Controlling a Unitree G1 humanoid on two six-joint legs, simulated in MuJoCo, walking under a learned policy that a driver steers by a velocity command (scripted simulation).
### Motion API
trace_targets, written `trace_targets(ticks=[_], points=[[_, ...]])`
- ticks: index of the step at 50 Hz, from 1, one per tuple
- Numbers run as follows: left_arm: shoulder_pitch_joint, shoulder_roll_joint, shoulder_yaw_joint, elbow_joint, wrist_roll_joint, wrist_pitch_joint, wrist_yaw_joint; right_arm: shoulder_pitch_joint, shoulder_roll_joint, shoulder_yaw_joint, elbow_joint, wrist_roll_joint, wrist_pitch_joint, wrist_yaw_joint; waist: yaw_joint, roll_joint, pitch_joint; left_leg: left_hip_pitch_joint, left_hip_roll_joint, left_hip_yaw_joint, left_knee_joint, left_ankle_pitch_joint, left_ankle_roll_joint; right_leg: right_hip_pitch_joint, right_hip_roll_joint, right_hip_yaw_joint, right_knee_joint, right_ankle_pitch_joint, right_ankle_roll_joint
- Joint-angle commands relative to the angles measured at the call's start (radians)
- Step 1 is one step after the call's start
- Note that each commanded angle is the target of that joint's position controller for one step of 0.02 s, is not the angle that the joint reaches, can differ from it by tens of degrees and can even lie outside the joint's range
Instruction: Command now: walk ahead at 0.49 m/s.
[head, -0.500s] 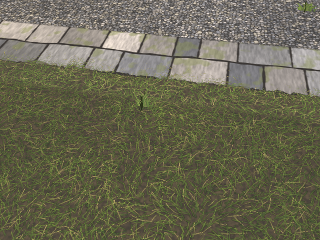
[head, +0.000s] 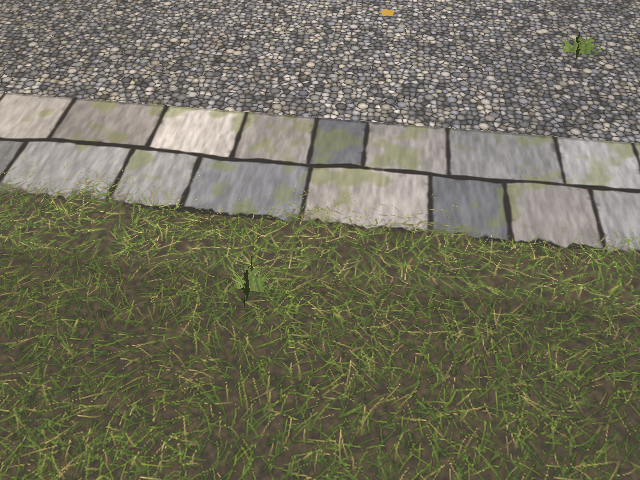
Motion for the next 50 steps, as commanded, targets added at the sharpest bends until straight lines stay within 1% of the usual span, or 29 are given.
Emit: trace_targets(ticks=[1,5,10,12,13,14,15,16,17,18,19,20,21,23,26,28,32,37,40,41,42,43,44,45,46,47,48,49,50], points=[[0.018,0.045,0.013,-0.043,0.010,0.000,0.004,-0.033,-0.139,-0.023,-0.056,0.003,-0.014,-0.021,0.040,0.070,0.056,-0.084,0.284,-0.208,-0.192,0.076,0.168,-0.027,-0.033,0.004,-0.155,0.164,0.023],[-0.136,0.030,0.007,-0.083,-0.001,-0.010,-0.010,0.045,-0.162,-0.026,-0.039,0.018,-0.002,-0.034,-0.016,0.078,0.062,0.002,0.271,-0.163,-0.180,0.083,0.129,0.011,0.015,-0.038,-0.418,0.283,0.031],[-0.250,0.041,0.002,-0.134,-0.012,-0.021,-0.042,0.111,-0.170,-0.033,-0.007,0.025,0.020,-0.037,-0.046,0.092,0.092,0.160,0.333,-0.180,-0.103,0.077,0.116,0.006,0.043,-0.042,-0.559,0.182,0.009],[-0.219,0.064,0.009,-0.137,-0.012,-0.030,-0.052,0.098,-0.184,-0.039,-0.007,0.026,0.030,-0.039,-0.016,0.108,0.073,0.197,0.354,-0.189,-0.045,0.150,0.100,0.076,0.062,-0.054,-0.598,0.102,-0.019],[-0.158,0.085,0.020,-0.124,-0.011,-0.034,-0.052,0.076,-0.192,-0.041,-0.012,0.026,0.035,-0.040,0.025,0.119,0.039,0.194,0.343,-0.176,0.025,0.289,0.086,0.176,0.090,-0.078,-0.618,0.078,-0.037],[-0.016,0.123,0.043,-0.081,-0.010,-0.036,-0.049,0.058,-0.177,-0.035,-0.019,0.020,0.040,-0.039,0.095,0.109,-0.043,0.168,0.291,-0.133,0.191,0.451,0.062,0.362,0.125,-0.104,-0.637,0.076,-0.064],[0.192,0.200,0.070,-0.032,-0.002,-0.037,-0.040,0.047,-0.139,-0.018,-0.043,0.006,0.039,-0.038,0.172,0.046,-0.195,0.002,0.231,-0.076,0.477,0.372,0.025,0.671,0.010,0.023,-0.608,0.097,-0.126],[0.312,0.311,0.096,-0.006,0.013,-0.028,-0.039,0.157,-0.015,0.020,-0.059,0.003,0.015,-0.028,0.144,-0.213,-0.337,-0.428,0.052,-0.022,0.880,-0.080,-0.055,1.070,-0.236,0.474,-0.678,-0.011,-0.288],[0.323,0.221,0.072,-0.002,0.011,-0.028,-0.042,0.155,-0.069,0.010,-0.039,0.024,-0.014,-0.023,0.155,-0.211,-0.394,-0.565,0.045,-0.183,1.035,-0.420,-0.042,1.104,-0.276,0.698,-0.803,-0.088,-0.315],[0.224,0.161,0.051,-0.019,0.005,-0.030,-0.041,0.053,-0.162,-0.015,-0.069,0.050,-0.028,-0.019,0.135,-0.141,-0.233,-0.646,0.110,-0.187,1.081,-0.356,-0.019,0.973,-0.238,0.539,-0.808,-0.074,-0.250],[0.122,0.124,0.038,-0.043,0.003,-0.028,-0.041,-0.014,-0.167,-0.017,-0.087,0.049,-0.029,-0.024,0.104,-0.065,-0.149,-0.618,0.168,-0.156,1.043,-0.254,-0.015,0.819,-0.196,0.388,-0.827,0.013,-0.214],[0.058,0.092,0.027,-0.053,0.006,-0.026,-0.047,-0.048,-0.153,-0.022,-0.091,0.034,-0.022,-0.031,0.075,-0.011,-0.084,-0.574,0.201,-0.140,0.976,-0.187,-0.020,0.684,-0.151,0.290,-0.865,0.083,-0.194],[0.033,0.069,0.019,-0.051,0.013,-0.028,-0.051,-0.037,-0.136,-0.027,-0.090,0.025,-0.007,-0.035,0.041,-0.026,-0.053,-0.512,0.229,-0.142,0.918,-0.140,-0.023,0.598,-0.112,0.216,-0.902,0.119,-0.175],[0.055,0.070,0.020,-0.027,0.016,-0.032,-0.056,0.003,-0.088,-0.024,-0.080,0.021,0.018,-0.036,0.013,-0.035,-0.036,-0.454,0.234,-0.126,0.873,-0.099,-0.034,0.528,-0.083,0.144,-0.944,0.197,-0.183],[0.105,0.110,0.031,0.004,0.016,-0.033,-0.041,-0.077,-0.091,-0.030,-0.113,0.014,0.031,-0.041,0.016,-0.016,0.010,-0.536,0.243,-0.122,0.753,0.003,-0.058,0.526,-0.082,0.089,-0.978,0.273,-0.197],[0.137,0.111,0.030,0.018,0.012,-0.025,-0.029,-0.157,-0.086,-0.031,-0.139,0.010,0.029,-0.039,0.034,-0.016,0.026,-0.575,0.239,-0.116,0.631,0.099,-0.067,0.551,-0.073,0.059,-0.987,0.278,-0.183],[0.192,0.129,0.032,0.042,0.003,-0.018,-0.017,-0.298,-0.068,-0.025,-0.177,0.016,0.021,-0.027,0.076,-0.020,0.055,-0.534,0.204,-0.082,0.404,0.240,-0.065,0.579,-0.055,0.012,-1.006,0.218,-0.158],[0.259,0.136,0.039,0.088,-0.006,0.000,-0.009,-0.420,-0.074,-0.020,-0.226,0.026,0.010,-0.002,0.104,-0.021,0.102,-0.564,0.185,-0.082,0.279,0.183,-0.039,0.729,-0.113,0.018,-0.957,0.215,-0.150],[0.236,0.154,0.048,0.091,-0.008,0.013,-0.004,-0.388,-0.101,-0.029,-0.231,0.027,0.000,0.011,0.066,-0.038,0.071,-0.461,0.155,-0.058,0.238,0.077,-0.003,0.779,-0.134,0.016,-0.873,0.367,-0.128],[0.215,0.163,0.051,0.087,-0.007,0.018,-0.003,-0.322,-0.123,-0.041,-0.215,0.026,-0.003,0.010,0.026,-0.053,0.027,-0.348,0.121,-0.028,0.230,0.055,0.012,0.773,-0.121,0.002,-0.798,0.531,-0.115],[0.196,0.151,0.046,0.082,-0.004,0.024,-0.004,-0.177,-0.159,-0.064,-0.169,0.024,-0.003,0.005,-0.046,-0.045,-0.055,-0.152,0.084,0.001,0.216,0.062,0.037,0.735,-0.073,-0.035,-0.631,0.661,-0.093],[0.191,0.123,0.031,0.062,0.008,0.024,-0.004,0.016,-0.224,-0.088,-0.120,0.017,-0.002,-0.004,-0.116,0.010,-0.191,0.158,0.185,-0.113,0.251,0.085,0.089,0.556,-0.017,-0.075,-0.364,0.529,-0.058],[0.309,0.001,-0.005,0.051,0.012,0.004,-0.017,0.141,-0.325,-0.112,-0.094,0.001,0.005,-0.008,-0.082,0.258,-0.344,0.556,0.445,-0.578,0.182,-0.056,0.255,0.134,0.161,-0.099,0.052,0.028,0.019],[0.296,0.034,0.000,0.069,-0.004,-0.025,-0.024,0.138,-0.250,-0.087,-0.093,0.009,0.007,-0.006,-0.089,0.279,-0.407,0.584,0.492,-0.819,0.032,-0.141,0.277,-0.002,0.188,0.057,0.210,-0.393,0.009],[0.200,0.120,0.023,0.039,-0.032,-0.041,-0.027,0.044,-0.197,-0.070,-0.106,0.018,0.005,-0.007,-0.073,0.222,-0.243,0.452,0.459,-0.671,0.020,-0.165,0.215,-0.095,0.122,0.064,0.266,-0.345,-0.012],[0.127,0.130,0.025,0.019,-0.036,-0.044,-0.022,-0.050,-0.159,-0.058,-0.130,0.018,0.005,-0.007,-0.043,0.143,-0.146,0.288,0.421,-0.525,-0.001,-0.108,0.175,-0.081,0.063,0.032,0.227,-0.245,-0.022],[0.091,0.122,0.031,0.013,-0.022,-0.038,-0.013,-0.117,-0.126,-0.047,-0.139,0.010,0.004,-0.003,-0.010,0.089,-0.072,0.135,0.378,-0.422,-0.038,-0.034,0.153,-0.034,0.025,0.013,0.157,-0.170,-0.019],[0.101,0.108,0.039,0.017,-0.010,-0.022,-0.006,-0.147,-0.093,-0.037,-0.138,-0.001,0.000,0.002,0.027,0.098,-0.039,0.038,0.330,-0.342,-0.075,0.006,0.125,0.032,-0.006,0.018,0.102,-0.115,-0.023],[0.137,0.075,0.035,0.022,-0.009,-0.007,-0.005,-0.147,-0.100,-0.039,-0.129,-0.005,-0.001,0.004,0.048,0.141,-0.038,-0.019,0.326,-0.311,-0.104,0.027,0.136,0.086,-0.015,0.018,0.074,-0.093,-0.017]])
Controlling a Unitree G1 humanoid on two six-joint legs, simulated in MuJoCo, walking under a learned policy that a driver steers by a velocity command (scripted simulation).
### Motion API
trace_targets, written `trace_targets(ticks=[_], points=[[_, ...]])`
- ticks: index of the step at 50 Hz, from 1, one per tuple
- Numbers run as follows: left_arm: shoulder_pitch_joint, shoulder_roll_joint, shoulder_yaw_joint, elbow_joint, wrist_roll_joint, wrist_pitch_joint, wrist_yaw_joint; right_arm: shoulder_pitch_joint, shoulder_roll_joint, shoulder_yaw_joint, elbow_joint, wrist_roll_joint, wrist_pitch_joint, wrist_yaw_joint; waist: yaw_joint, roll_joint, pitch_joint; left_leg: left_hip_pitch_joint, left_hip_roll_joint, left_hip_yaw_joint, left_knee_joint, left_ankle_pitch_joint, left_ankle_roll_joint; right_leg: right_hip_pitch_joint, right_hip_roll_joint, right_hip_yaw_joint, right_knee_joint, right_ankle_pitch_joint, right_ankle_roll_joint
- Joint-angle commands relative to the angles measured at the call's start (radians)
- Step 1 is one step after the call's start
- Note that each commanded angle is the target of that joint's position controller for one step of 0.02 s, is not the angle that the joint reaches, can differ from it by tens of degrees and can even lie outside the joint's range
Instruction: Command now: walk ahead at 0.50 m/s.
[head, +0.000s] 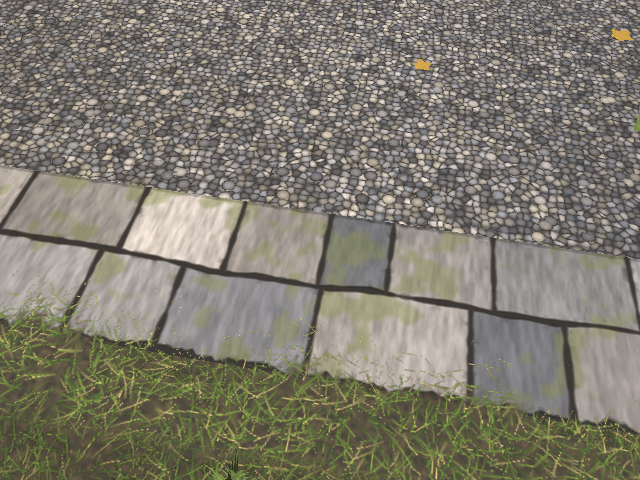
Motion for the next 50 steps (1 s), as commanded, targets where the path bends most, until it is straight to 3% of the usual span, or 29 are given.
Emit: trace_targets(ticks=[1,5,9,15,18,19,20,21,22,23,24,25,26,27,29,30,31,32,35,37,39,42,45,46,47,48,49,50], points=[[0.057,0.046,0.021,-0.046,0.008,0.011,0.011,0.018,-0.086,-0.014,-0.025,-0.007,-0.017,0.003,0.024,0.123,-0.053,0.127,0.254,-0.278,-0.301,0.078,0.169,-0.137,-0.094,0.035,-0.026,0.091,0.001],[-0.072,0.059,0.031,-0.093,0.019,0.021,0.015,0.094,-0.129,-0.022,0.011,-0.005,-0.018,-0.021,0.009,0.078,-0.004,0.160,0.248,-0.207,-0.335,0.195,0.174,-0.262,-0.101,0.026,-0.209,0.255,0.033],[-0.205,0.032,0.023,-0.131,0.016,0.013,0.001,0.152,-0.136,-0.020,0.031,0.004,-0.007,-0.036,-0.029,0.086,0.016,0.203,0.219,-0.143,-0.346,0.181,0.139,-0.255,-0.071,-0.001,-0.449,0.435,0.037],[-0.372,0.032,0.009,-0.191,0.004,0.001,-0.030,0.249,-0.150,-0.026,0.083,0.015,0.014,-0.043,-0.079,0.085,0.071,0.370,0.273,-0.140,-0.296,0.170,0.132,-0.278,-0.033,-0.021,-0.632,0.398,0.020],[-0.350,0.059,0.015,-0.202,0.002,-0.009,-0.044,0.234,-0.166,-0.036,0.090,0.019,0.027,-0.048,-0.044,0.106,0.050,0.430,0.304,-0.145,-0.217,0.307,0.110,-0.198,-0.007,-0.036,-0.677,0.292,-0.017],[-0.291,0.081,0.026,-0.188,0.003,-0.012,-0.044,0.212,-0.176,-0.039,0.085,0.019,0.030,-0.049,-0.007,0.120,0.012,0.427,0.295,-0.133,-0.153,0.460,0.098,-0.094,0.023,-0.061,-0.687,0.266,-0.034],[-0.164,0.114,0.045,-0.150,0.007,-0.012,-0.041,0.187,-0.169,-0.036,0.079,0.020,0.035,-0.048,0.063,0.116,-0.063,0.399,0.253,-0.097,-0.007,0.610,0.076,0.087,0.060,-0.092,-0.707,0.277,-0.059],[0.024,0.173,0.070,-0.097,0.013,-0.012,-0.032,0.179,-0.140,-0.024,0.064,0.011,0.036,-0.047,0.135,0.080,-0.190,0.255,0.197,-0.056,0.229,0.548,0.043,0.379,0.005,-0.030,-0.674,0.308,-0.104],[0.170,0.272,0.095,-0.068,0.030,-0.007,-0.027,0.283,-0.039,0.007,0.050,0.003,0.019,-0.038,0.121,-0.129,-0.354,-0.159,0.046,-0.004,0.641,0.159,-0.032,0.804,-0.259,0.389,-0.699,0.195,-0.251],[0.184,0.222,0.076,-0.062,0.020,-0.004,-0.029,0.286,-0.029,0.015,0.063,0.011,-0.007,-0.031,0.120,-0.225,-0.431,-0.331,-0.029,-0.140,0.828,-0.423,-0.035,0.876,-0.347,0.703,-0.864,0.110,-0.301],[0.108,0.160,0.055,-0.072,0.013,-0.006,-0.028,0.198,-0.128,-0.012,0.039,0.039,-0.025,-0.026,0.114,-0.160,-0.301,-0.422,0.040,-0.187,0.909,-0.391,-0.011,0.771,-0.309,0.589,-0.879,0.061,-0.244],[0.014,0.127,0.043,-0.096,0.014,-0.005,-0.026,0.121,-0.142,-0.014,0.015,0.048,-0.031,-0.028,0.089,-0.096,-0.190,-0.427,0.097,-0.151,0.884,-0.299,0.002,0.613,-0.275,0.444,-0.900,0.115,-0.209],[-0.058,0.095,0.032,-0.105,0.023,-0.007,-0.030,0.087,-0.131,-0.018,0.014,0.039,-0.026,-0.035,0.057,-0.023,-0.114,-0.384,0.137,-0.137,0.820,-0.221,0.002,0.459,-0.239,0.331,-0.941,0.183,-0.188],[-0.095,0.067,0.024,-0.107,0.032,-0.013,-0.032,0.103,-0.117,-0.025,0.021,0.032,-0.010,-0.040,0.019,-0.037,-0.081,-0.318,0.170,-0.147,0.759,-0.170,0.003,0.360,-0.208,0.251,-0.977,0.221,-0.165],[-0.087,0.042,0.019,-0.087,0.036,-0.023,-0.037,0.146,-0.072,-0.025,0.042,0.032,0.022,-0.044,-0.005,-0.050,-0.050,-0.242,0.181,-0.153,0.717,-0.128,0.004,0.265,-0.166,0.135,-1.020,0.308,-0.145],[-0.078,0.076,0.028,-0.073,0.040,-0.025,-0.031,0.156,-0.052,-0.024,0.039,0.034,0.033,-0.045,-0.022,-0.065,-0.045,-0.260,0.177,-0.156,0.700,-0.097,-0.005,0.255,-0.179,0.112,-1.045,0.306,-0.160],[-0.068,0.089,0.032,-0.067,0.041,-0.028,-0.024,0.130,-0.062,-0.028,0.031,0.034,0.040,-0.048,-0.019,-0.048,-0.026,-0.291,0.179,-0.170,0.674,-0.060,-0.012,0.248,-0.180,0.087,-1.065,0.310,-0.164],[-0.056,0.097,0.035,-0.059,0.045,-0.029,-0.017,0.095,-0.069,-0.032,0.018,0.033,0.043,-0.049,-0.012,-0.034,-0.008,-0.335,0.172,-0.191,0.634,-0.012,-0.017,0.259,-0.185,0.063,-1.074,0.328,-0.163],[-0.069,0.100,0.031,-0.056,0.051,-0.023,0.002,0.040,-0.062,-0.036,-0.007,0.014,0.040,-0.043,-0.019,-0.025,0.013,-0.327,0.133,-0.173,0.449,0.127,-0.037,0.262,-0.152,-0.081,-1.040,0.626,-0.130],[-0.081,0.113,0.030,-0.060,0.045,-0.014,0.017,-0.033,-0.040,-0.025,-0.038,0.004,0.036,-0.031,0.000,-0.033,0.013,-0.252,0.117,-0.096,0.309,0.230,-0.041,0.238,-0.125,-0.165,-1.021,0.696,-0.104],[-0.049,0.129,0.032,-0.047,0.036,-0.002,0.033,-0.100,-0.028,-0.017,-0.074,0.000,0.040,-0.017,0.029,-0.028,0.009,-0.236,0.106,-0.057,0.239,0.263,-0.044,0.284,-0.143,-0.184,-0.992,0.725,-0.105],[-0.039,0.153,0.043,-0.038,0.017,0.028,0.044,-0.119,-0.052,-0.023,-0.118,0.002,0.051,0.002,0.029,-0.041,-0.004,-0.259,0.094,-0.043,0.179,0.155,-0.026,0.413,-0.194,-0.183,-0.903,0.769,-0.098],[-0.093,0.178,0.058,-0.063,-0.002,0.054,0.057,-0.015,-0.111,-0.049,-0.127,0.002,0.051,0.017,-0.034,-0.059,-0.062,-0.137,0.032,0.006,0.119,0.017,0.022,0.457,-0.199,-0.186,-0.691,0.937,-0.061],[-0.101,0.170,0.056,-0.073,-0.003,0.062,0.058,0.089,-0.154,-0.071,-0.103,0.003,0.045,0.014,-0.084,-0.018,-0.116,0.004,-0.010,0.014,0.017,0.115,0.051,0.432,-0.144,-0.210,-0.515,0.889,-0.023],[-0.062,0.152,0.046,-0.092,0.022,0.057,0.052,0.156,-0.248,-0.099,-0.106,-0.004,0.045,-0.007,-0.100,0.126,-0.199,0.238,0.115,-0.184,0.006,0.532,0.117,0.246,-0.069,-0.222,-0.235,0.576,0.046],[0.051,0.031,0.010,-0.106,0.073,0.045,0.029,0.121,-0.305,-0.095,-0.128,-0.015,0.050,-0.025,0.016,0.320,-0.312,0.547,0.368,-0.538,0.089,1.014,0.302,-0.104,0.111,-0.156,0.108,-0.370,0.107],[0.067,0.073,0.009,-0.087,0.037,0.030,0.007,0.139,-0.226,-0.068,-0.150,-0.019,0.051,-0.021,-0.033,0.216,-0.491,0.562,0.435,-0.648,0.005,0.789,0.370,-0.133,0.098,0.055,0.216,-0.389,0.088],[-0.018,0.113,0.021,-0.092,-0.006,0.035,0.002,0.072,-0.155,-0.049,-0.168,-0.017,0.051,-0.020,-0.044,0.119,-0.381,0.459,0.383,-0.524,-0.027,0.625,0.319,-0.184,0.047,0.056,0.201,-0.300,0.076]])
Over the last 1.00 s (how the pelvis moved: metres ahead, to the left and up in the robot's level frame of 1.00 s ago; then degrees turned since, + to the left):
0.55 -0.01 -0.01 1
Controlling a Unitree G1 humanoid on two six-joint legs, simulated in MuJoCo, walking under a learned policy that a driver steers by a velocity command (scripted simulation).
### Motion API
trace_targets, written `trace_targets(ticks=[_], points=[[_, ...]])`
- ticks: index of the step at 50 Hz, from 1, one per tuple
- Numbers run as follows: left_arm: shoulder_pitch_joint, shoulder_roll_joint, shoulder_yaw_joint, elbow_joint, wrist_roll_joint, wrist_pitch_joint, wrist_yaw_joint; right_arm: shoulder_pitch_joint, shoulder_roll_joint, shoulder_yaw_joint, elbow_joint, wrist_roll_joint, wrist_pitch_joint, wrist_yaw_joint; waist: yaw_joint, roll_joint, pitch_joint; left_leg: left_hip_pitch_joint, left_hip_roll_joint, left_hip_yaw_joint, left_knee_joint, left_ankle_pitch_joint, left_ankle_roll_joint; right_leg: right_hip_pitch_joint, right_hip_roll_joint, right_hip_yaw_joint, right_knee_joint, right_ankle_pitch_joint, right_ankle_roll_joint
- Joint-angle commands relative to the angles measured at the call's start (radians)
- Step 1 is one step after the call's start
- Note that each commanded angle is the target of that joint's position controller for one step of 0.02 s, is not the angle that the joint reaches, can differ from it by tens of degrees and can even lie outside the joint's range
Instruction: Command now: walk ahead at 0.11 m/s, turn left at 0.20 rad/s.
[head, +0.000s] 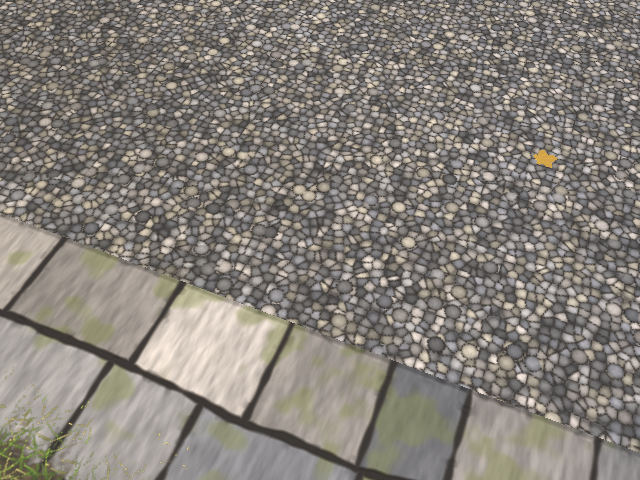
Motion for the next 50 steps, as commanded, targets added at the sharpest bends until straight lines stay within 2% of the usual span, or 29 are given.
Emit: trace_targets(ticks=[1,2,4,6,9,11,13,19,21,22,23,24,25,26,27,28,29,30,33,36,39,40,43,45,46,47,48,49,50], points=[[0.062,0.089,0.011,-0.040,-0.030,-0.003,-0.014,0.092,-0.079,-0.008,-0.048,0.008,-0.003,-0.013,-0.034,0.018,-0.301,0.505,0.338,-0.379,-0.179,0.461,0.233,-0.334,-0.058,0.136,0.248,0.021,-0.001],[0.043,0.085,0.015,-0.025,-0.014,0.016,-0.002,0.051,-0.030,0.011,-0.043,0.006,-0.004,-0.014,-0.013,-0.007,-0.243,0.371,0.300,-0.316,-0.218,0.351,0.192,-0.269,-0.095,0.145,0.149,0.063,0.002],[0.074,0.078,0.019,-0.007,-0.007,0.049,0.010,0.013,-0.050,0.009,-0.020,-0.023,-0.006,-0.018,0.028,0.079,-0.192,0.182,0.249,-0.221,-0.284,0.275,0.167,-0.102,-0.095,0.126,0.028,0.148,0.013],[0.090,0.059,0.015,0.007,-0.011,0.053,0.018,0.002,-0.068,0.005,-0.004,-0.037,-0.014,-0.029,0.035,0.103,-0.186,0.166,0.235,-0.163,-0.299,0.293,0.166,-0.051,-0.086,0.117,-0.099,0.166,0.022],[0.038,0.089,0.021,-0.014,-0.013,0.059,0.022,0.007,-0.129,-0.013,0.003,-0.022,-0.004,-0.054,0.006,0.096,-0.197,0.236,0.281,-0.174,-0.319,0.177,0.176,-0.086,-0.078,0.107,-0.146,0.201,0.026],[0.007,0.103,0.029,-0.030,-0.017,0.069,0.023,0.012,-0.138,-0.017,0.005,-0.013,0.011,-0.069,-0.012,0.094,-0.169,0.269,0.312,-0.200,-0.350,0.009,0.182,-0.150,-0.085,0.110,-0.119,0.190,0.026],[-0.013,0.099,0.034,-0.044,-0.017,0.075,0.025,0.010,-0.131,-0.018,0.007,-0.007,0.020,-0.079,-0.020,0.095,-0.133,0.297,0.330,-0.205,-0.369,-0.066,0.181,-0.207,-0.091,0.111,-0.101,0.171,0.027],[0.008,0.067,0.034,-0.056,-0.022,0.068,0.009,-0.014,-0.138,-0.027,0.009,-0.002,0.042,-0.090,-0.011,0.104,-0.148,0.356,0.332,-0.101,-0.322,0.067,0.159,-0.128,-0.061,0.039,-0.245,0.164,0.013],[0.047,0.069,0.036,-0.051,-0.022,0.068,-0.005,-0.033,-0.151,-0.031,0.009,0.011,0.054,-0.089,0.019,0.121,-0.162,0.360,0.327,-0.061,-0.274,0.128,0.135,-0.046,-0.035,0.002,-0.375,0.231,-0.012],[0.091,0.071,0.039,-0.039,-0.018,0.069,-0.014,-0.046,-0.156,-0.034,0.009,0.023,0.061,-0.089,0.046,0.128,-0.167,0.346,0.316,-0.032,-0.235,0.141,0.108,0.022,-0.016,-0.023,-0.487,0.313,-0.035],[0.125,0.090,0.045,-0.030,-0.010,0.071,-0.021,-0.028,-0.146,-0.035,0.020,0.037,0.066,-0.086,0.062,0.111,-0.155,0.312,0.288,0.004,-0.169,0.100,0.052,0.085,-0.006,-0.007,-0.609,0.403,-0.072],[0.133,0.158,0.061,-0.040,-0.002,0.072,-0.018,0.003,-0.108,-0.030,0.026,0.031,0.070,-0.079,0.042,-0.041,-0.126,0.170,0.209,0.094,0.026,-0.041,-0.043,0.171,-0.126,0.195,-0.724,0.524,-0.140],[0.123,0.262,0.078,-0.070,-0.006,0.076,-0.002,-0.021,-0.054,-0.017,-0.018,-0.015,0.064,-0.069,-0.006,-0.312,-0.099,-0.140,0.052,0.147,0.287,-0.489,-0.140,0.294,-0.349,0.505,-0.691,0.932,-0.275],[0.149,0.255,0.073,-0.089,0.041,0.055,-0.013,-0.145,-0.076,-0.023,-0.058,-0.013,0.051,-0.072,0.072,-0.246,-0.135,-0.188,0.000,-0.016,0.448,-0.547,-0.136,0.216,-0.393,0.583,-0.736,0.886,-0.386],[0.092,0.242,0.072,-0.103,0.046,0.032,-0.016,-0.148,-0.109,-0.034,-0.053,0.009,0.050,-0.073,0.033,-0.154,-0.120,-0.201,0.026,-0.072,0.525,-0.450,-0.122,0.207,-0.327,0.491,-0.742,0.825,-0.341],[0.023,0.224,0.073,-0.119,0.020,0.022,-0.010,-0.101,-0.125,-0.042,-0.026,0.015,0.052,-0.078,-0.002,-0.120,-0.109,-0.212,0.040,-0.085,0.531,-0.358,-0.117,0.205,-0.275,0.422,-0.730,0.783,-0.276],[-0.012,0.184,0.061,-0.136,-0.002,0.022,-0.005,-0.077,-0.135,-0.047,-0.001,0.008,0.056,-0.085,-0.010,-0.101,-0.113,-0.204,0.051,-0.090,0.529,-0.313,-0.121,0.200,-0.250,0.385,-0.724,0.770,-0.241],[-0.020,0.168,0.055,-0.141,-0.013,0.024,0.000,-0.071,-0.135,-0.049,-0.001,0.001,0.056,-0.087,-0.018,-0.104,-0.114,-0.182,0.047,-0.089,0.539,-0.268,-0.129,0.184,-0.233,0.368,-0.720,0.793,-0.235],[0.040,0.152,0.050,-0.137,-0.010,0.030,0.011,-0.072,-0.110,-0.045,-0.006,0.013,0.045,-0.087,-0.007,-0.108,-0.138,-0.176,0.030,-0.093,0.495,-0.201,-0.141,0.236,-0.206,0.362,-0.708,0.826,-0.241],[0.062,0.174,0.058,-0.143,-0.014,0.039,0.019,-0.106,-0.095,-0.037,-0.019,0.016,0.037,-0.085,0.013,-0.129,-0.129,-0.169,0.027,-0.105,0.334,-0.179,-0.156,0.274,-0.194,0.391,-0.697,0.778,-0.237],[0.042,0.197,0.066,-0.162,-0.013,0.048,0.020,-0.121,-0.099,-0.033,-0.024,0.018,0.030,-0.073,0.022,-0.150,-0.119,-0.085,0.015,-0.108,0.218,-0.179,-0.168,0.222,-0.181,0.425,-0.692,0.716,-0.243],[0.042,0.198,0.068,-0.166,-0.017,0.050,0.018,-0.117,-0.103,-0.032,-0.024,0.021,0.026,-0.066,0.026,-0.147,-0.130,-0.053,0.012,-0.106,0.179,-0.176,-0.167,0.204,-0.175,0.442,-0.707,0.602,-0.247],[0.022,0.191,0.063,-0.182,-0.020,0.049,0.009,-0.129,-0.115,-0.033,-0.033,0.034,0.003,-0.044,0.035,-0.171,-0.099,0.042,-0.001,-0.095,0.059,-0.202,-0.147,0.117,-0.151,0.522,-0.753,0.221,-0.253],[0.004,0.184,0.057,-0.195,-0.017,0.047,0.006,-0.088,-0.126,-0.037,-0.026,0.042,-0.021,-0.033,0.010,-0.180,-0.090,0.152,-0.008,-0.086,-0.055,-0.190,-0.126,0.072,-0.129,0.561,-0.740,0.135,-0.241],[-0.015,0.174,0.052,-0.203,-0.018,0.047,0.008,-0.042,-0.124,-0.040,-0.011,0.045,-0.034,-0.029,-0.024,-0.170,-0.091,0.243,-0.007,-0.074,-0.154,-0.125,-0.111,0.039,-0.102,0.560,-0.708,0.115,-0.221],[-0.019,0.146,0.042,-0.212,-0.016,0.044,0.010,0.015,-0.141,-0.048,0.007,0.042,-0.043,-0.030,-0.051,-0.142,-0.103,0.369,0.026,-0.085,-0.216,-0.089,-0.088,-0.027,-0.064,0.538,-0.647,0.103,-0.189],[-0.014,0.080,0.023,-0.224,-0.010,0.038,0.007,0.132,-0.188,-0.060,0.030,0.026,-0.048,-0.036,-0.084,-0.030,-0.175,0.572,0.191,-0.236,-0.238,-0.154,-0.033,-0.165,0.002,0.443,-0.436,0.006,-0.138],[-0.017,0.042,0.014,-0.270,-0.026,0.026,0.004,0.216,-0.276,-0.073,0.049,-0.004,-0.044,-0.038,-0.071,0.211,-0.168,0.670,0.393,-0.589,-0.343,-0.371,0.100,-0.417,0.138,0.254,-0.193,-0.079,-0.097],[-0.039,0.127,0.029,-0.291,-0.031,0.011,-0.001,0.188,-0.253,-0.070,0.042,-0.011,-0.055,-0.030,-0.063,0.218,-0.081,0.600,0.474,-0.726,-0.387,-0.498,0.171,-0.536,0.043,0.266,-0.046,-0.027,-0.081]])
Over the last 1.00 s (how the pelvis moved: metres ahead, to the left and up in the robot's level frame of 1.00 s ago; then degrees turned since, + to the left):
0.50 -0.02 -0.02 12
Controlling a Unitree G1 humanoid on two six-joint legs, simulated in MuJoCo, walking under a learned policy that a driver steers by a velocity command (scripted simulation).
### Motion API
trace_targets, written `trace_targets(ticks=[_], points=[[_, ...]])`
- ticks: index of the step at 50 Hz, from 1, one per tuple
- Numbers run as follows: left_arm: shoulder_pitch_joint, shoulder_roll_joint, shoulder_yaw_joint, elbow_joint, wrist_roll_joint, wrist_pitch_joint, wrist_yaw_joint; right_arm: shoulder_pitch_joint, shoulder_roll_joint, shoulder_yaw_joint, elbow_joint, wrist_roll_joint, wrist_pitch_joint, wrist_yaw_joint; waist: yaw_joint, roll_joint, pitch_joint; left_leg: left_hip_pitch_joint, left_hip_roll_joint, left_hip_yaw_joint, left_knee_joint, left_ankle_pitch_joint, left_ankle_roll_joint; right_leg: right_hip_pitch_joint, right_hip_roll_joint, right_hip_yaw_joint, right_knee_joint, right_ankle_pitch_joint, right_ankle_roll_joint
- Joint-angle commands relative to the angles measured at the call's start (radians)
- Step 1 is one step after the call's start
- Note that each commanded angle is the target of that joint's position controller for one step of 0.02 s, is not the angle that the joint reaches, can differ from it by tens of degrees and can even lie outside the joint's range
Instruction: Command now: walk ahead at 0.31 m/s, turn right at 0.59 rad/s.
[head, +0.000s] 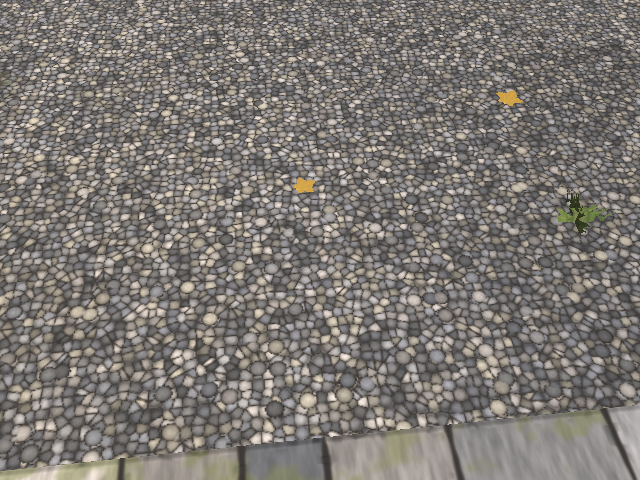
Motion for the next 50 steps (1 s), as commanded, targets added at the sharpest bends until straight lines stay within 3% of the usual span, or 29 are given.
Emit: trace_targets(ticks=[1,3,5,7,12,15,17,18,19,20,21,22,23,24,25,26,28,31,35,38,41,43,44,45,46,47,48,49,50], points=[[-0.080,0.154,0.028,-0.129,-0.010,-0.042,-0.011,0.111,-0.164,-0.039,-0.033,-0.012,-0.024,-0.003,-0.055,0.201,0.054,0.333,0.427,-0.553,-0.295,-0.405,0.218,-0.531,-0.103,-0.013,0.341,-0.056,0.007],[-0.061,0.141,0.034,-0.108,0.000,-0.040,-0.019,0.066,-0.117,-0.023,-0.049,0.003,-0.017,-0.013,-0.043,0.180,0.074,0.310,0.335,-0.367,-0.308,-0.279,0.144,-0.534,-0.139,-0.052,0.376,0.080,0.032],[-0.082,0.085,0.020,-0.118,0.000,-0.052,-0.032,0.111,-0.105,-0.014,-0.033,-0.007,-0.024,-0.013,-0.062,0.155,0.079,0.264,0.294,-0.243,-0.335,-0.098,0.139,-0.500,-0.154,-0.071,0.378,0.194,0.042],[-0.094,0.051,0.008,-0.131,0.000,-0.061,-0.038,0.155,-0.110,-0.014,-0.013,-0.008,-0.031,-0.006,-0.070,0.142,0.072,0.259,0.279,-0.165,-0.349,0.011,0.157,-0.491,-0.153,-0.090,0.324,0.258,0.054],[-0.210,0.009,-0.020,-0.187,0.007,-0.072,-0.057,0.187,-0.156,-0.016,0.003,0.013,-0.024,0.002,-0.095,0.143,0.090,0.204,0.251,-0.021,-0.350,0.171,0.154,-0.352,-0.164,-0.200,0.015,0.396,0.064],[-0.256,0.023,-0.019,-0.215,-0.002,-0.079,-0.071,0.245,-0.181,-0.015,0.023,0.031,-0.011,0.010,-0.100,0.153,0.110,0.194,0.287,-0.052,-0.329,0.207,0.157,-0.242,-0.136,-0.233,-0.100,0.353,0.045],[-0.197,0.064,-0.001,-0.211,-0.006,-0.085,-0.074,0.241,-0.204,-0.018,0.028,0.036,-0.001,0.010,-0.041,0.172,0.091,0.215,0.313,-0.071,-0.264,0.343,0.142,-0.129,-0.106,-0.236,-0.172,0.325,0.014],[-0.096,0.095,0.018,-0.183,-0.004,-0.087,-0.069,0.225,-0.206,-0.015,0.028,0.038,0.002,0.008,0.028,0.161,0.035,0.200,0.290,-0.039,-0.152,0.503,0.118,0.026,-0.081,-0.250,-0.222,0.353,-0.010],[0.059,0.145,0.045,-0.138,0.001,-0.085,-0.059,0.231,-0.179,-0.004,0.027,0.032,-0.001,0.007,0.103,0.136,-0.068,0.128,0.237,0.007,0.042,0.575,0.086,0.261,-0.082,-0.241,-0.220,0.371,-0.038],[0.254,0.226,0.069,-0.112,0.020,-0.077,-0.040,0.228,-0.104,0.025,-0.006,-0.001,-0.007,0.010,0.175,0.003,-0.244,-0.095,0.176,0.047,0.384,0.272,0.037,0.580,-0.312,-0.005,-0.185,0.356,-0.105],[0.271,0.277,0.067,-0.108,0.037,-0.073,-0.041,0.335,0.003,0.053,-0.025,0.015,-0.025,0.010,0.099,-0.275,-0.398,-0.367,0.027,-0.012,0.693,-0.344,-0.003,0.749,-0.541,0.461,-0.352,0.124,-0.234],[0.250,0.178,0.044,-0.109,0.037,-0.078,-0.046,0.273,-0.124,0.018,-0.013,0.047,-0.032,0.011,0.131,-0.162,-0.309,-0.450,0.064,-0.110,0.814,-0.322,0.003,0.653,-0.511,0.469,-0.417,0.042,-0.211],[0.183,0.136,0.027,-0.104,0.025,-0.083,-0.046,0.210,-0.148,0.008,-0.041,0.056,-0.031,0.012,0.105,-0.151,-0.161,-0.510,0.109,-0.083,0.828,-0.234,0.015,0.537,-0.481,0.298,-0.426,0.083,-0.175],[0.117,0.101,0.016,-0.104,0.022,-0.088,-0.049,0.180,-0.135,0.010,-0.041,0.044,-0.026,0.007,0.072,-0.093,-0.094,-0.475,0.149,-0.067,0.791,-0.147,0.017,0.411,-0.435,0.185,-0.452,0.160,-0.152],[0.064,0.075,0.011,-0.101,0.025,-0.094,-0.053,0.175,-0.123,0.005,-0.040,0.029,-0.016,0.005,0.038,-0.095,-0.040,-0.437,0.173,-0.068,0.744,-0.086,0.016,0.311,-0.396,0.093,-0.487,0.224,-0.138],[0.028,0.055,0.007,-0.098,0.031,-0.103,-0.054,0.200,-0.106,0.004,-0.030,0.030,0.000,0.006,0.006,-0.107,-0.018,-0.380,0.191,-0.075,0.726,-0.043,0.014,0.244,-0.369,0.018,-0.524,0.269,-0.127],[0.005,0.046,0.012,-0.079,0.032,-0.122,-0.051,0.209,-0.061,0.010,-0.031,0.033,0.025,0.008,-0.021,-0.079,0.010,-0.358,0.193,-0.072,0.702,-0.004,0.005,0.189,-0.365,-0.071,-0.574,0.364,-0.134],[0.014,0.064,0.022,-0.050,0.039,-0.130,-0.039,0.151,-0.049,0.010,-0.060,0.026,0.041,0.007,-0.028,-0.035,0.058,-0.431,0.186,-0.094,0.616,0.092,-0.011,0.189,-0.364,-0.181,-0.602,0.465,-0.136],[0.032,0.098,0.033,-0.029,0.034,-0.124,-0.025,0.033,-0.037,0.021,-0.103,0.017,0.033,0.033,0.000,-0.013,0.098,-0.418,0.167,-0.039,0.370,0.279,-0.010,0.207,-0.344,-0.313,-0.621,0.496,-0.115],[0.084,0.126,0.044,-0.005,0.022,-0.111,-0.018,-0.077,-0.028,0.033,-0.151,0.016,0.030,0.053,0.043,0.011,0.133,-0.429,0.157,0.016,0.249,0.293,0.011,0.280,-0.369,-0.363,-0.612,0.516,-0.107],[0.113,0.150,0.053,0.013,0.006,-0.088,-0.016,-0.132,-0.043,0.031,-0.196,0.018,0.030,0.070,0.050,0.002,0.137,-0.437,0.133,0.063,0.180,0.196,0.048,0.394,-0.393,-0.397,-0.541,0.640,-0.089],[0.104,0.182,0.060,0.011,-0.001,-0.072,-0.012,-0.098,-0.075,0.014,-0.212,0.021,0.033,0.074,0.012,-0.037,0.077,-0.327,0.066,0.127,0.172,0.091,0.087,0.437,-0.393,-0.422,-0.411,0.989,-0.068],[0.095,0.197,0.062,0.007,-0.004,-0.061,-0.010,-0.018,-0.105,-0.003,-0.201,0.025,0.036,0.072,-0.037,-0.056,0.019,-0.217,0.021,0.156,0.174,0.040,0.110,0.439,-0.383,-0.434,-0.283,1.150,-0.055],[0.078,0.200,0.059,0.002,-0.010,-0.054,-0.008,0.129,-0.153,-0.032,-0.168,0.028,0.038,0.064,-0.123,-0.051,-0.060,-0.006,-0.030,0.169,0.117,0.069,0.145,0.378,-0.352,-0.458,-0.083,1.187,-0.028],[0.088,0.175,0.046,-0.010,0.002,-0.059,-0.002,0.294,-0.233,-0.070,-0.128,0.028,0.049,0.044,-0.196,0.008,-0.151,0.305,0.008,0.048,0.092,0.107,0.190,0.160,-0.313,-0.458,0.203,0.959,0.021],[0.191,0.009,-0.004,-0.067,0.045,-0.085,-0.016,0.278,-0.353,-0.087,-0.130,0.032,0.046,0.033,-0.062,0.301,-0.224,0.645,0.281,-0.520,0.023,-0.018,0.376,-0.311,-0.114,-0.384,0.588,-0.044,0.096],[0.103,0.066,-0.006,-0.085,0.007,-0.130,-0.028,0.312,-0.292,-0.064,-0.170,0.019,0.030,0.039,-0.124,0.191,-0.394,0.724,0.372,-0.844,-0.163,-0.170,0.439,-0.427,-0.057,-0.121,0.713,-0.141,0.083],[-0.015,0.123,0.009,-0.117,-0.033,-0.150,-0.035,0.285,-0.227,-0.047,-0.159,0.010,0.017,0.043,-0.149,0.126,-0.253,0.646,0.353,-0.712,-0.205,-0.108,0.375,-0.514,-0.106,-0.098,0.701,-0.046,0.058],[-0.033,0.111,0.002,-0.123,-0.023,-0.160,-0.030,0.226,-0.195,-0.037,-0.163,0.017,0.008,0.042,-0.105,0.066,-0.151,0.499,0.311,-0.586,-0.197,-0.021,0.339,-0.498,-0.152,-0.103,0.616,0.043,0.041]])
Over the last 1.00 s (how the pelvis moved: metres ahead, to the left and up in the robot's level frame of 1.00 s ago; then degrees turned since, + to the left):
0.09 -0.05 0.01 -29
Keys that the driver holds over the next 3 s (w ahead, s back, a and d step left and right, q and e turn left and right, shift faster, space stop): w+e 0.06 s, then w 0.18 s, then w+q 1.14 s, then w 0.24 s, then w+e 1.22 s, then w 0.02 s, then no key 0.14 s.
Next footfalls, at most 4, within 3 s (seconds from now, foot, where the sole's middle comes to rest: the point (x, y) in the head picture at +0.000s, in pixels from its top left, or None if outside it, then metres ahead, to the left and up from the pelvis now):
0.38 right None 0.29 -0.20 -0.77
0.92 left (300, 438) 0.58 0.07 -0.77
1.40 right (341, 307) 0.92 -0.02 -0.77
1.86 left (204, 282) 0.99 0.33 -0.77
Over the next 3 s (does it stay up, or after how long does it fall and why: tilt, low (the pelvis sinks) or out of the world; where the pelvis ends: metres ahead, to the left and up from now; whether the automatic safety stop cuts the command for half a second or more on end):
stays up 1.51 0.31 0.00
